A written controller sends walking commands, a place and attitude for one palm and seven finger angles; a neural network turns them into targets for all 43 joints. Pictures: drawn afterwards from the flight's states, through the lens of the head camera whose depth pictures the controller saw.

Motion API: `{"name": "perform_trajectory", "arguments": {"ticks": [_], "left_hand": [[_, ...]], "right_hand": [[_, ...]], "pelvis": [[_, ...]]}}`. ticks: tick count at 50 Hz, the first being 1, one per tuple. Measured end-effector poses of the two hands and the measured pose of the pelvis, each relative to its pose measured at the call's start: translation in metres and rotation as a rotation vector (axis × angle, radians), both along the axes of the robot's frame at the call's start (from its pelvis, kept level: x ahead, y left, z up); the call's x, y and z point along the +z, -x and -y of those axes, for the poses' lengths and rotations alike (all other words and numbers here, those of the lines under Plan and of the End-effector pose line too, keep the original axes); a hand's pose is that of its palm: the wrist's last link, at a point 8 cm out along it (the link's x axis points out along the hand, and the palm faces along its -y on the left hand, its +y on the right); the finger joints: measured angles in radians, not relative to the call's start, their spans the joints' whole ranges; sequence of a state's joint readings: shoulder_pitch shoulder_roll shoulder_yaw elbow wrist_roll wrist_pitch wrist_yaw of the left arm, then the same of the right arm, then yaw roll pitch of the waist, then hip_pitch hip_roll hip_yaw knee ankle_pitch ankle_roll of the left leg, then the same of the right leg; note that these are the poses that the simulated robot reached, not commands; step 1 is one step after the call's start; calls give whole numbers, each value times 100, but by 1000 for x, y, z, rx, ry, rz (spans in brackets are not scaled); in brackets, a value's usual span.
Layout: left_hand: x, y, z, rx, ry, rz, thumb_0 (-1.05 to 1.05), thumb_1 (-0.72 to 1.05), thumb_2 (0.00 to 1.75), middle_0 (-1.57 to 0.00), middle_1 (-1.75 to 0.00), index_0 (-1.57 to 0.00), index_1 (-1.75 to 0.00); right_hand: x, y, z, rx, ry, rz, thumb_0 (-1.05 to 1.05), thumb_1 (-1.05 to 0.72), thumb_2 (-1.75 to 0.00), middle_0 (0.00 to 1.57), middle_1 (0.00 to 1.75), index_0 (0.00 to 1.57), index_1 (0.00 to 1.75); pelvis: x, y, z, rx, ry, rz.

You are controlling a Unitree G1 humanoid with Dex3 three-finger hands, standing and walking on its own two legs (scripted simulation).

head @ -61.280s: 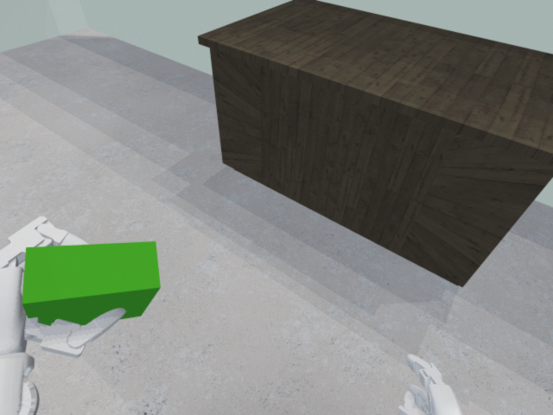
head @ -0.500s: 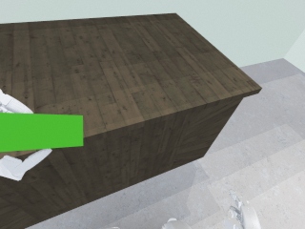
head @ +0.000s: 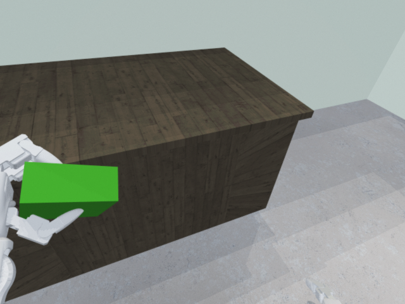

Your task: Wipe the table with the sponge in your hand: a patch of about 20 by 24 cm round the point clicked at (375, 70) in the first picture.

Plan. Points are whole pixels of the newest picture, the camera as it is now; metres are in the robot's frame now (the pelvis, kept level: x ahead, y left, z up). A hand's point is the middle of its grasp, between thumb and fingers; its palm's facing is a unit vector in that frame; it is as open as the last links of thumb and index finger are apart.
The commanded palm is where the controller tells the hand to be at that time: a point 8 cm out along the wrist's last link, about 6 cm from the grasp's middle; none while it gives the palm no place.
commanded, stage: stop stepping back and stand still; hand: left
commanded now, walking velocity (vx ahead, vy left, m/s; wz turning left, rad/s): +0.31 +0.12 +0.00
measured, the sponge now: (81, 194) +0.24 +0.21 +0.17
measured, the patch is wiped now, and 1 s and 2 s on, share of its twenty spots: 0.90 0.90 0.90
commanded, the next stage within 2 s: stand and wait in 1.06 s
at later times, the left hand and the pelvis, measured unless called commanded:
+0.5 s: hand out of the picture +0.07 +0.21 +0.18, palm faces +0.34 -0.86 -0.38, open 9.6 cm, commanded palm +0.04 +0.26 +0.22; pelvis -0.12 -0.01 +0.00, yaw +0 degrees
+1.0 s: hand out of the picture +0.03 +0.21 +0.20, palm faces +0.35 -0.88 -0.32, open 9.6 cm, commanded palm +0.00 +0.27 +0.22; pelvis -0.17 -0.01 -0.01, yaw -1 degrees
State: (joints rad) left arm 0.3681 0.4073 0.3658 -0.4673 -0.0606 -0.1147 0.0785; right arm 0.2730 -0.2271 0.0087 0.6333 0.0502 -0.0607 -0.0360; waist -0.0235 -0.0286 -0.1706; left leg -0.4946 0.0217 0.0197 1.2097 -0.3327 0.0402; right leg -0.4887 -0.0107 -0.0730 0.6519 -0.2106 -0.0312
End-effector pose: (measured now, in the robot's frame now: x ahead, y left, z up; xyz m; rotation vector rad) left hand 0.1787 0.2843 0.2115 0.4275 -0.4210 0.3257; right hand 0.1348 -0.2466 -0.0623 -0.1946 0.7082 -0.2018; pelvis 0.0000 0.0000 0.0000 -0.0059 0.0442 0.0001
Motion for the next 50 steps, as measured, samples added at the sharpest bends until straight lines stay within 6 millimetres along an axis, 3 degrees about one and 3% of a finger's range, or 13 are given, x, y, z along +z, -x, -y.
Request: {"name": "perform_trajectory", "arguments": {"ticks": [3, 6, 9, 14, 17, 19, 23, 27, 36, 39, 42, 45, 50], "left_hand": [[-9, 21, 0, -12, -10, 15, 0, -50, 108, -77, -140, -80, -137], [-10, 47, 5, -8, -36, 14, 0, -50, 108, -77, -140, -80, -137], [9, 63, 15, -26, -75, 52, -1, -50, 108, -77, -140, -80, -136], [33, 76, 19, 16, -82, 115, 0, -50, 108, -77, -140, -81, -136], [22, 89, 18, 42, -76, 75, 0, -50, 108, -77, -140, -80, -137], [7, 101, 19, 41, -51, 3, 0, -50, 108, -77, -141, -80, -137], [-14, 131, 25, 15, -15, -109, 0, -50, 108, -77, -141, -80, -137], [-12, 151, 28, -36, -23, -66, 0, -50, 108, -77, -140, -80, -137], [31, 151, 13, 48, -43, 63, 0, -50, 108, -78, -140, -81, -136], [22, 153, 17, 70, -36, 15, 0, -50, 108, -77, -141, -80, -137], [-4, 160, 28, 51, -15, -42, 0, -50, 108, -77, -141, -80, -137], [-22, 172, 36, 11, 54, -98, 0, -50, 108, -77, -141, -80, -137], [-8, 185, 33, -37, 16, -15, 0, -50, 108, -77, -140, -80, -137]], "right_hand": [[-2, 19, 9, -1, 61, 36, 2, -90, -90, 20, 30, 20, 30], [3, 42, 8, -44, 55, 71, 2, -90, -90, 20, 30, 20, 30], [1, 61, 5, -63, 7, 128, 2, -90, -90, 20, 30, 20, 30], [-29, 87, -3, 24, -45, 4, 1, -90, -90, 20, 30, 20, 30], [-45, 99, 0, 43, -56, -55, 1, -90, -90, 20, 30, 20, 30], [-45, 108, 2, 32, -70, -81, 2, -90, -90, 20, 30, 20, 30], [-27, 124, 4, 18, -53, -75, 2, -90, -90, 20, 30, 20, 30], [-10, 131, 4, 28, 33, -3, 2, -90, -90, 20, 30, 20, 30], [5, 149, -6, 5, -55, 96, 1, -90, -90, 20, 30, 20, 30], [-5, 155, -3, 18, -69, 75, 1, -90, -90, 20, 30, 20, 30], [-23, 158, 6, 44, -48, 21, 1, -90, -90, 21, 30, 20, 30], [-23, 164, 13, 43, -14, -55, 2, -90, -90, 21, 30, 20, 30], [-4, 165, 18, 14, 85, -30, 2, -90, -90, 20, 30, 20, 30]], "pelvis": [[-14, 25, -4, 12, 4, -25], [-13, 41, -1, -63, -91, 32], [-6, 45, 1, -52, -77, 45], [-6, 67, 11, 35, -18, 63], [-14, 89, 15, 56, 31, 81], [-12, 100, 15, 41, 28, 80], [-3, 116, 16, 7, -5, 54], [-7, 132, 9, -17, -3, 37], [11, 150, 13, -11, -1, 70], [6, 153, 21, -3, 11, 70], [-8, 162, 24, 10, 35, 82], [-4, 167, 21, 14, 43, 90], [-6, 168, 12, -14, 46, 65]]}}
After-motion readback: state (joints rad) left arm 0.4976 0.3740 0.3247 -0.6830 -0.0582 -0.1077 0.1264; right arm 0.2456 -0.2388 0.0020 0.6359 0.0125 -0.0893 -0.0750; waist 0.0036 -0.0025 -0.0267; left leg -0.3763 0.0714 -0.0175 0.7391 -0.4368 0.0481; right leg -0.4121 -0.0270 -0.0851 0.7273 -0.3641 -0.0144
